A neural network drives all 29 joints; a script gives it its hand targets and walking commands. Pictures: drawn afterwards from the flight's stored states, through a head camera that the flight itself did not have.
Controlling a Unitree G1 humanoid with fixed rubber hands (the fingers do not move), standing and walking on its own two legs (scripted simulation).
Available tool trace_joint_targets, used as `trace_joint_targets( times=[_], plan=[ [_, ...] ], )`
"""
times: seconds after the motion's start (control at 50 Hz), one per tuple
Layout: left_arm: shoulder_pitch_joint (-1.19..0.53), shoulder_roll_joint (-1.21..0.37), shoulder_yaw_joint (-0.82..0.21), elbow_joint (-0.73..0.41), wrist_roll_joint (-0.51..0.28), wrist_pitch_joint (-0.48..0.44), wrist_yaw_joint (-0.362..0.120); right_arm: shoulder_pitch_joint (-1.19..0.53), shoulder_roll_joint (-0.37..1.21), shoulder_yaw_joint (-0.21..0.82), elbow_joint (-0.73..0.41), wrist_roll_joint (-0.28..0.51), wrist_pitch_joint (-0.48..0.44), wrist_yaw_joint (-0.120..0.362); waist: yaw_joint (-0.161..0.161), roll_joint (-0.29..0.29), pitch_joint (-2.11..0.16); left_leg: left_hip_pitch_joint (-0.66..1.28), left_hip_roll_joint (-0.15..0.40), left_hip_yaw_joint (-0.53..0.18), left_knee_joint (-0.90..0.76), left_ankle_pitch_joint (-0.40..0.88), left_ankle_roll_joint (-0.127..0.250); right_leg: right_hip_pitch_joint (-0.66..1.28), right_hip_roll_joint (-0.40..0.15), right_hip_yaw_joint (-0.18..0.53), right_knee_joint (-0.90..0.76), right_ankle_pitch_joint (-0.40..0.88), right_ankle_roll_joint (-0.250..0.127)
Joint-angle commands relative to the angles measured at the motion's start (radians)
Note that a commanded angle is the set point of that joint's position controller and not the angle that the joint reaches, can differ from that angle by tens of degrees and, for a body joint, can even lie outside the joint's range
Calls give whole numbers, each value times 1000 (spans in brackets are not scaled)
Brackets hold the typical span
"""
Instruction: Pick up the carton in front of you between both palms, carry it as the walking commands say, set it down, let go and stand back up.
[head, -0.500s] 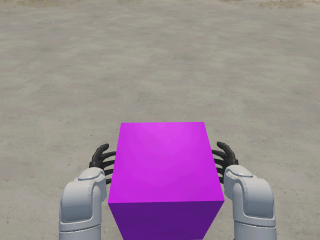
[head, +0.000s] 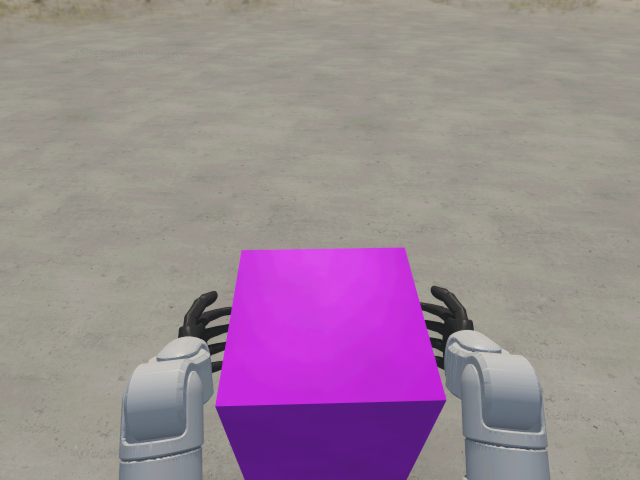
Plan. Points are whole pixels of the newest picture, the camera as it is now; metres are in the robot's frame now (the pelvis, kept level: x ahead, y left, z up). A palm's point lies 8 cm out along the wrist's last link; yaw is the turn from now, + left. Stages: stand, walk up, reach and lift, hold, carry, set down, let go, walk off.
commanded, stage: carry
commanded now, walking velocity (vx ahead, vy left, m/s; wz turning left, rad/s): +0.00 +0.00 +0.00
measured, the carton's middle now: (325, 369) +0.28 +0.00 +0.02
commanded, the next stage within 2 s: hold in 1.40 s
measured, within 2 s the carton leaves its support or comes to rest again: neither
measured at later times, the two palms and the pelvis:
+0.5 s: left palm (201, 383) +0.25 +0.15 +0.05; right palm (452, 373) +0.25 -0.15 +0.05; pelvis -0.01 +0.00 +0.00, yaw +0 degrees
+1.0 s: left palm (198, 395) +0.24 +0.15 +0.04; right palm (448, 384) +0.24 -0.15 +0.04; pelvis -0.04 +0.00 +0.00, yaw +1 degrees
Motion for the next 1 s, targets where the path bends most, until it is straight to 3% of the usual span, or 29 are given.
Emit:
trace_joint_targets(
  times=[0.0,0.14,0.34,0.54,0.72,0.8,0.88,0.98],
  plan=[
    [-436,-907,-694,-32,-408,-4,-256,-441,904,711,-28,412,1,254,0,-45,-187,81,87,-71,17,550,-22,116,-129,87,18,761,-4],
    [-427,-943,-728,-37,-396,-64,-261,-407,946,728,-17,390,-63,259,0,-12,-222,114,95,-79,35,616,-3,102,-112,79,49,655,-2],
    [-386,-874,-685,26,-316,-204,-260,-374,882,691,45,316,-204,259,-1,-20,-170,78,98,-91,-3,433,11,78,-114,86,14,464,-8],
    [-407,-796,-521,226,-173,-389,-252,-399,801,529,242,176,-389,254,-1,-13,-98,37,100,-106,-70,254,15,42,-111,94,-57,268,-15],
    [-531,-877,-411,440,-96,-581,-275,-514,883,415,456,95,-579,275,0,-17,-127,30,96,-110,-86,178,23,35,-108,98,-75,200,-21],
    [-539,-921,-441,440,-109,-598,-285,-523,927,443,457,109,-598,284,0,-16,-156,38,94,-112,-82,186,24,45,-108,96,-70,208,-22],
    [-500,-928,-496,381,-143,-559,-282,-485,935,500,400,145,-559,283,0,-15,-172,43,94,-113,-75,217,23,49,-110,95,-62,231,-19],
    [-469,-893,-483,368,-136,-527,-276,-454,897,486,390,137,-527,279,0,-14,-154,29,96,-114,-76,226,22,38,-110,95,-60,231,-15]
  ],
)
